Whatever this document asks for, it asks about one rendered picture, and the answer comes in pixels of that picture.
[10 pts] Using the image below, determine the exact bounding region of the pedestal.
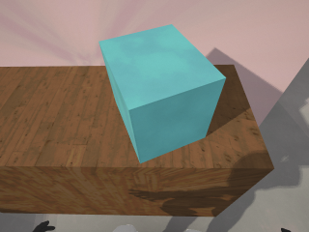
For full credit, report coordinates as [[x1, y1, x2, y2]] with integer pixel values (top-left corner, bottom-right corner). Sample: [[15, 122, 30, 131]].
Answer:
[[0, 65, 274, 218]]

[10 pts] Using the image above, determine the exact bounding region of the robot left hand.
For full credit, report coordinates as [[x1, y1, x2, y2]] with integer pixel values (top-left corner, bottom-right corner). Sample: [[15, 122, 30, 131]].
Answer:
[[33, 220, 55, 232]]

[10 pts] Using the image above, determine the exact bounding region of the carton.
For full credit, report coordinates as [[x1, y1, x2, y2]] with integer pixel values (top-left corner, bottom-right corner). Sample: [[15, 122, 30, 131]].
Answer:
[[98, 24, 226, 163]]

